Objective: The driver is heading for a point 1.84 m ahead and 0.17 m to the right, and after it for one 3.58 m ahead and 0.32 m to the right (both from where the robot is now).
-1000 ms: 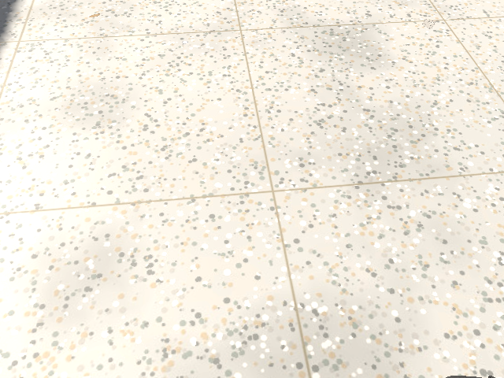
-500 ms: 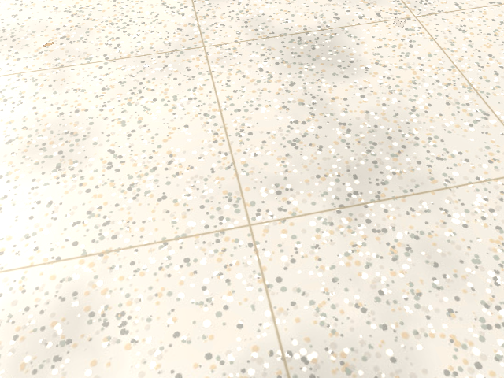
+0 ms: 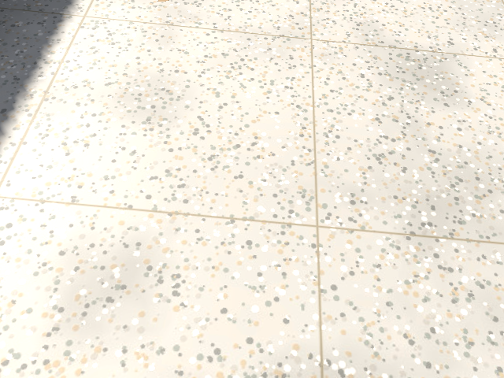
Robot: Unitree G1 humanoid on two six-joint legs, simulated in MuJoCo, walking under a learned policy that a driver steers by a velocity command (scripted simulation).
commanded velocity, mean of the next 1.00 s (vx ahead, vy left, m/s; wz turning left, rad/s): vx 0.20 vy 0.00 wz -0.15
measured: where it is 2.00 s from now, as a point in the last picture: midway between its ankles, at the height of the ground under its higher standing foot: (317, 285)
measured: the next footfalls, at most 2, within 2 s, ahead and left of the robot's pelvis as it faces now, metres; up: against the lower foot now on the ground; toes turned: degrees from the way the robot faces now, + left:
right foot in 0.22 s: +0.06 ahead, -0.15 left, +0.00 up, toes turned +11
left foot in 0.52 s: +0.01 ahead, +0.10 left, +0.00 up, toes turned -2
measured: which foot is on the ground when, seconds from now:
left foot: down 0.00-0.22, up 0.24-0.50, down 0.52-0.96, up 0.98-1.00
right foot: up 0.00-0.20, down 0.22-0.54, up 0.56-0.92, down 0.94-1.00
